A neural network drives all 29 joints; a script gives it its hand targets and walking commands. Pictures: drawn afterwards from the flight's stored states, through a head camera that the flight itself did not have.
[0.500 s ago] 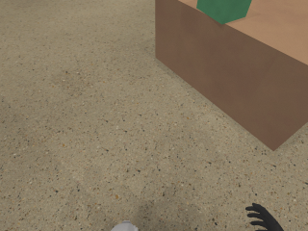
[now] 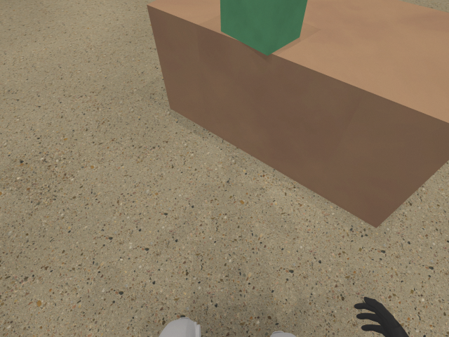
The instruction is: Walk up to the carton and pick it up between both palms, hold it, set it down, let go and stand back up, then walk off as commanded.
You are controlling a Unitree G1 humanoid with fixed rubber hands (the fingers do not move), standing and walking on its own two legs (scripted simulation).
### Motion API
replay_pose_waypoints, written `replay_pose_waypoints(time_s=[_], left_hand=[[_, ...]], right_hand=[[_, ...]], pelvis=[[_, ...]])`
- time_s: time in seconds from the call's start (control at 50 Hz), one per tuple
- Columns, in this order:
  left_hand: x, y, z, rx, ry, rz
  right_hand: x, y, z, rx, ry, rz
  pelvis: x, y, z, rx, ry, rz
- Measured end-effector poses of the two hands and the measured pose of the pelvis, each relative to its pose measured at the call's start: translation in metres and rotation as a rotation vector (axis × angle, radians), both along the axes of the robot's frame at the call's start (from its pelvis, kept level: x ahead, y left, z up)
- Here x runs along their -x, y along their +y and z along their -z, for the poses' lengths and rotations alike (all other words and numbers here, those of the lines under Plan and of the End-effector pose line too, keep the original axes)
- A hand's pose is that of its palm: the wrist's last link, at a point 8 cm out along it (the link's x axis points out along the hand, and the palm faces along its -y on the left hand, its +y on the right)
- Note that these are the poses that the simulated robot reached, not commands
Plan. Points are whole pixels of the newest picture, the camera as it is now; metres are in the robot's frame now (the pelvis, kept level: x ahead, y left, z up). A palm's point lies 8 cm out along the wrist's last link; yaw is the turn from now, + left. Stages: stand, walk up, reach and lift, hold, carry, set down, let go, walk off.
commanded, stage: walk up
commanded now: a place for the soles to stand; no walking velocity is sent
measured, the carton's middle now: (262, 4) +1.21 -0.15 +0.02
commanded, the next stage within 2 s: none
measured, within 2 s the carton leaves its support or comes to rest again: neither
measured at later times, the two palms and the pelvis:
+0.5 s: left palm (72, 243) +0.34 +0.34 -0.10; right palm (357, 273) +0.27 -0.27 -0.12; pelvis +0.21 +0.04 -0.01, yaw -11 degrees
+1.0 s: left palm (86, 177) +0.51 +0.36 -0.10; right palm (331, 236) +0.36 -0.24 -0.14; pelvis +0.35 +0.07 -0.02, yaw -19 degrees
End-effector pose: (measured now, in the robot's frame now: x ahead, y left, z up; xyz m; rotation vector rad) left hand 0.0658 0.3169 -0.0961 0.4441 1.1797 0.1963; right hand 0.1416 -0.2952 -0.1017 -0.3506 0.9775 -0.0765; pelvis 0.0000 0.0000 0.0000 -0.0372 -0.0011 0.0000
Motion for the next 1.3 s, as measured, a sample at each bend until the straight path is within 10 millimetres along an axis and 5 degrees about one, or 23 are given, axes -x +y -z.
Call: replay_pose_waypoints(time_s=[0.06, 0.12, 0.3, 0.4, 0.52, 0.62, 0.76, 0.96, 1.08, 1.18, 1.3], left_hand=[[-0.023, 0.019, 0.011, 0.006, 0.015, 0.012], [-0.060, 0.026, 0.017, 0.020, 0.006, 0.046], [-0.187, 0.017, 0.019, 0.029, -0.035, 0.167], [-0.247, 0.005, 0.017, 0.016, -0.060, 0.220], [-0.275, 0.030, 0.004, -0.042, -0.056, 0.193], [-0.302, 0.062, 0.014, -0.056, -0.053, 0.193], [-0.364, 0.065, 0.016, -0.042, -0.053, 0.254], [-0.441, 0.038, 0.011, -0.056, -0.065, 0.339], [-0.454, 0.061, -0.005, -0.101, -0.068, 0.307], [-0.471, 0.092, 0.002, -0.107, -0.070, 0.297], [-0.507, 0.108, 0.011, -0.102, -0.065, 0.327]], right_hand=[[-0.028, 0.017, 0.000, 0.009, -0.044, -0.004], [-0.035, 0.025, 0.002, 0.012, -0.024, 0.047], [-0.044, 0.016, 0.013, 0.035, 0.091, 0.207], [-0.070, 0.010, 0.032, 0.001, 0.135, 0.261], [-0.137, 0.027, 0.019, -0.012, 0.049, 0.220], [-0.182, 0.051, 0.019, -0.008, -0.018, 0.183], [-0.180, 0.061, 0.023, -0.001, 0.053, 0.293], [-0.199, 0.051, 0.042, -0.033, 0.119, 0.394], [-0.248, 0.057, 0.027, -0.028, 0.043, 0.349], [-0.278, 0.077, 0.026, -0.018, 0.013, 0.318], [-0.271, 0.099, 0.034, -0.018, 0.060, 0.395]], pelvis=[[-0.025, 0.019, 0.008, 0.010, 0.002, 0.015], [-0.050, 0.030, 0.010, -0.010, -0.010, 0.047], [-0.126, 0.036, 0.011, -0.047, -0.016, 0.153], [-0.171, 0.031, 0.018, -0.020, -0.019, 0.201], [-0.211, 0.045, 0.011, 0.005, -0.028, 0.193], [-0.238, 0.071, 0.022, 0.014, -0.022, 0.189], [-0.281, 0.085, 0.020, -0.021, -0.040, 0.256], [-0.337, 0.072, 0.024, -0.031, -0.038, 0.337], [-0.363, 0.083, 0.016, -0.015, -0.051, 0.320], [-0.382, 0.109, 0.023, 0.001, -0.045, 0.307], [-0.407, 0.131, 0.027, -0.020, -0.068, 0.347]])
